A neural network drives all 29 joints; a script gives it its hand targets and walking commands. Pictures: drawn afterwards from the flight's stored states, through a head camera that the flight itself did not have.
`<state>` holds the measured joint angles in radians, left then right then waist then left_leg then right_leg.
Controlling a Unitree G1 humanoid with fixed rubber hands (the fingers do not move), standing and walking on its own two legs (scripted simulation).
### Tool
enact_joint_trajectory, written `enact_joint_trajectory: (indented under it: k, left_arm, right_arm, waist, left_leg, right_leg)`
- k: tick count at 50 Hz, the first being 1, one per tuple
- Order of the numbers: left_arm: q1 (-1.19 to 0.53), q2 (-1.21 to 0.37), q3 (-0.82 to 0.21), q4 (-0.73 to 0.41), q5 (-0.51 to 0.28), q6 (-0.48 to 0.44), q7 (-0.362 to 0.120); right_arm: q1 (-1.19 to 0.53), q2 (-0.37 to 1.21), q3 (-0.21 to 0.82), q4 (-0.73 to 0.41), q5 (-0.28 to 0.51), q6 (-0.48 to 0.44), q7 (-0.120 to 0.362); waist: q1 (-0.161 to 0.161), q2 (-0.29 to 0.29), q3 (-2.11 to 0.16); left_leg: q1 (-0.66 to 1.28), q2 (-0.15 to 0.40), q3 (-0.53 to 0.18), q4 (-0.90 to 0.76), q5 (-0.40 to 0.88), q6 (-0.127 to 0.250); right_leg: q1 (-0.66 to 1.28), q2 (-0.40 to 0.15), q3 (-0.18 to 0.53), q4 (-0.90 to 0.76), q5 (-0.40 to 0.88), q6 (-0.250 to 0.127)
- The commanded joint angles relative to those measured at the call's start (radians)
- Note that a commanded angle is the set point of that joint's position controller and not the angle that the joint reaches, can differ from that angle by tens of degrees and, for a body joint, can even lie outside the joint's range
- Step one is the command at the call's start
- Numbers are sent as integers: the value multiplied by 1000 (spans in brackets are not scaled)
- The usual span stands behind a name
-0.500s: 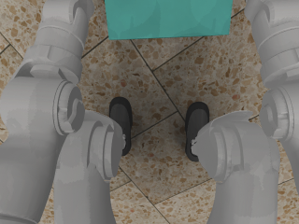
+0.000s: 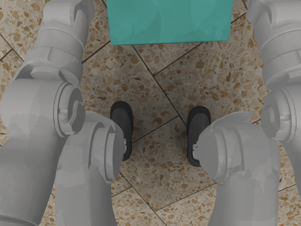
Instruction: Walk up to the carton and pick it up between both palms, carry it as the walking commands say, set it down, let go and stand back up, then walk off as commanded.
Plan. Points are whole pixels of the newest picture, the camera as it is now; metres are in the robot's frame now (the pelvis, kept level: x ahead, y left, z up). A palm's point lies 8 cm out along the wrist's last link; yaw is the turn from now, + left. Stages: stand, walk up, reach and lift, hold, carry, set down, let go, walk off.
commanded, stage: reach and lift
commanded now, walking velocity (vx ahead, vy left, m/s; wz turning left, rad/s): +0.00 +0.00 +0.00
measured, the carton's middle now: out of the picture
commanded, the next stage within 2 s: none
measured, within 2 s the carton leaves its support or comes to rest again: leaves its support in 0.14 s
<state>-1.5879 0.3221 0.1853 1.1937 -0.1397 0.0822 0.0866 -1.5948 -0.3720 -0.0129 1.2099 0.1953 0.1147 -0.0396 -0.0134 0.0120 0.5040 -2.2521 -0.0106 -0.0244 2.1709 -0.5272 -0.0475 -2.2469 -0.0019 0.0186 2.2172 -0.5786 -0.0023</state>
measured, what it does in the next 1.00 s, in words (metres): stands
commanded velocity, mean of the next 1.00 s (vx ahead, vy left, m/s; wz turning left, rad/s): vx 0.00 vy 0.00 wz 0.00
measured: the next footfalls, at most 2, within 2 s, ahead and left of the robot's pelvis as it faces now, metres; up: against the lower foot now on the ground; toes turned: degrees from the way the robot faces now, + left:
none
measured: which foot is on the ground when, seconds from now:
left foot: down 0.00-1.00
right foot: down 0.00-1.00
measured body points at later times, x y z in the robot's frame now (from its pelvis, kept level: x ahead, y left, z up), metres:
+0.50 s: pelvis -0.01 +0.00 +0.00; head +0.36 -0.02 +0.24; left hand +0.58 +0.14 -0.15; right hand +0.56 -0.17 -0.17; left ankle +0.13 +0.13 -0.33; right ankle +0.11 -0.12 -0.33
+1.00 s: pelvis -0.02 +0.01 +0.02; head +0.33 -0.01 +0.29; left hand +0.56 +0.13 -0.09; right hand +0.55 -0.17 -0.11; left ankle +0.13 +0.13 -0.33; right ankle +0.11 -0.12 -0.33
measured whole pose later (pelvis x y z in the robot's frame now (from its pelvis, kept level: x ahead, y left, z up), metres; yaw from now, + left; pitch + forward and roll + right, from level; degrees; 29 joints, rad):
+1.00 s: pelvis -0.02 +0.01 +0.02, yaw -2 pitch +25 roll +1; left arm -1.48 0.14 0.33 0.83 0.01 0.29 0.30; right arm -1.54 -0.36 -0.02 1.01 0.13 0.39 -0.18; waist 0.02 0.01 0.52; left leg -2.05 -0.01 -0.02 2.12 -0.52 -0.04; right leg -2.05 0.03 0.03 2.16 -0.55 0.01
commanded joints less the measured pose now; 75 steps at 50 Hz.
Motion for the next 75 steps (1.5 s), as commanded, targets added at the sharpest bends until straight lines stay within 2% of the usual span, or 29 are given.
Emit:
enact_joint_trajectory:
  k: [1,5,6,7,9,12,14,17,19,20,25,26,30,34,36,40,43,44,53,54,55,59,60,61,64,65,67,72,75]
  left_arm:
    - [-494,-945,-246,-303,-90,9,-228]
    - [-542,-956,-273,-406,-106,16,-203]
    - [-546,-922,-255,-344,-91,27,-195]
    - [-514,-962,-276,-356,-111,34,-193]
    - [-522,-950,-212,-272,-58,61,-188]
    - [-553,-1025,-242,-389,-81,75,-185]
    - [-538,-1009,-207,-353,-47,94,-185]
    - [-603,-1040,-202,-383,-59,111,-195]
    - [-572,-1047,-177,-348,-31,127,-196]
    - [-576,-1080,-186,-402,-44,129,-203]
    - [-635,-1100,-204,-445,-46,147,-208]
    - [-548,-1101,-157,-380,-13,157,-211]
    - [-561,-1173,-210,-462,-37,163,-223]
    - [-504,-1184,-165,-413,12,186,-236]
    - [-502,-1202,-153,-404,28,195,-241]
    - [-538,-1210,-177,-437,23,209,-244]
    - [-448,-1262,-173,-427,42,238,-248]
    - [-479,-1236,-178,-494,43,230,-246]
    - [-520,-1298,-219,-529,64,268,-252]
    - [-483,-1297,-231,-537,53,274,-253]
    - [-536,-1300,-251,-589,37,271,-250]
    - [-504,-1259,-173,-519,73,279,-248]
    - [-495,-1279,-214,-562,69,278,-249]
    - [-527,-1312,-226,-548,57,286,-255]
    - [-549,-1302,-276,-602,14,297,-256]
    - [-496,-1314,-243,-563,43,303,-254]
    - [-475,-1303,-212,-540,70,309,-259]
    - [-521,-1342,-279,-651,27,310,-263]
    - [-474,-1315,-206,-543,66,310,-265]
  right_arm:
    - [-571,914,208,-394,56,-25,240]
    - [-661,948,251,-506,99,-20,220]
    - [-670,924,211,-448,94,-16,213]
    - [-707,895,252,-570,104,-21,206]
    - [-766,884,224,-532,105,-10,206]
    - [-843,925,258,-667,137,5,209]
    - [-797,951,230,-587,106,25,215]
    - [-820,954,226,-600,89,50,219]
    - [-838,978,210,-598,89,57,222]
    - [-816,982,216,-609,88,63,232]
    - [-826,1036,193,-627,77,81,230]
    - [-825,1041,199,-623,81,86,233]
    - [-817,1092,228,-716,86,89,241]
    - [-831,1124,222,-721,70,98,235]
    - [-824,1125,204,-708,51,105,233]
    - [-778,1150,170,-649,33,128,238]
    - [-837,1163,206,-756,58,123,237]
    - [-828,1190,209,-763,62,134,235]
    - [-712,1248,132,-649,5,168,239]
    - [-759,1228,161,-733,24,161,237]
    - [-805,1242,179,-781,46,161,235]
    - [-752,1249,111,-639,-1,188,241]
    - [-732,1287,139,-697,13,182,239]
    - [-739,1265,121,-679,3,185,238]
    - [-715,1262,152,-729,9,204,230]
    - [-809,1259,184,-801,29,196,235]
    - [-804,1271,164,-764,18,204,239]
    - [-727,1335,201,-780,21,219,234]
    - [-684,1319,133,-689,-27,225,235]
  waist:
    - [35,-16,-1426]
    - [71,-52,-1674]
    - [63,-27,-1621]
    - [47,-53,-1710]
    - [102,-17,-1638]
    - [79,-30,-1844]
    - [109,-24,-1746]
    - [71,-45,-1790]
    - [105,-48,-1765]
    - [72,-45,-1820]
    - [70,-58,-1924]
    - [111,-37,-1821]
    - [79,-61,-2024]
    - [133,-75,-2040]
    - [123,-121,-2008]
    - [113,-90,-2049]
    - [141,-76,-2154]
    - [128,-127,-2240]
    - [103,-73,-2239]
    - [96,-87,-2278]
    - [131,-51,-2361]
    - [104,-135,-2184]
    - [124,-107,-2271]
    - [98,-56,-2288]
    - [79,-64,-2385]
    - [127,-87,-2402]
    - [142,-92,-2314]
    - [120,-91,-2514]
    - [132,-107,-2291]
  left_leg:
    - [613,-97,105,-37,406,48]
    - [701,-110,118,-54,437,46]
    - [669,-96,122,-53,395,43]
    - [750,-104,112,-62,420,45]
    - [705,-99,135,-81,330,44]
    - [819,-118,141,-82,361,53]
    - [781,-109,147,-93,294,53]
    - [787,-113,147,-101,258,57]
    - [740,-111,155,-115,230,60]
    - [765,-121,148,-126,248,64]
    - [788,-125,149,-128,247,59]
    - [782,-122,162,-142,250,62]
    - [873,-133,162,-146,324,50]
    - [801,-129,173,-141,278,54]
    - [781,-124,156,-156,281,55]
    - [821,-124,161,-180,268,45]
    - [844,-134,161,-189,274,49]
    - [867,-134,149,-202,294,55]
    - [906,-133,154,-264,250,39]
    - [923,-134,137,-269,265,41]
    - [971,-141,145,-278,293,42]
    - [877,-139,136,-321,186,61]
    - [917,-141,136,-317,203,56]
    - [937,-141,148,-325,197,46]
    - [970,-135,144,-333,220,38]
    - [981,-146,143,-345,223,49]
    - [934,-152,144,-369,182,62]
    - [1045,-156,137,-386,300,47]
    - [915,-149,148,-411,174,59]
  right_leg:
    - [580,94,-47,-129,438,-3]
    - [725,95,-58,-123,487,6]
    - [695,86,-64,-125,452,5]
    - [725,96,-78,-131,463,9]
    - [680,90,-71,-163,362,11]
    - [775,98,-88,-170,381,18]
    - [721,89,-88,-173,315,16]
    - [748,94,-96,-198,277,24]
    - [756,94,-89,-203,264,20]
    - [778,102,-102,-208,285,23]
    - [812,107,-103,-216,295,17]
    - [758,114,-95,-244,259,26]
    - [875,128,-103,-245,352,24]
    - [889,127,-84,-250,319,24]
    - [898,125,-87,-255,330,25]
    - [875,135,-94,-277,308,24]
    - [929,143,-87,-282,320,27]
    - [965,142,-98,-266,363,32]
    - [944,156,-87,-346,294,12]
    - [951,160,-95,-342,302,12]
    - [1004,153,-87,-337,334,16]
    - [903,160,-107,-377,215,23]
    - [956,160,-84,-382,249,10]
    - [977,162,-87,-399,233,9]
    - [1055,163,-76,-411,267,4]
    - [1067,157,-82,-406,269,17]
    - [1016,163,-79,-426,223,18]
    - [1172,170,-79,-444,349,19]
    - [1067,165,-64,-472,232,18]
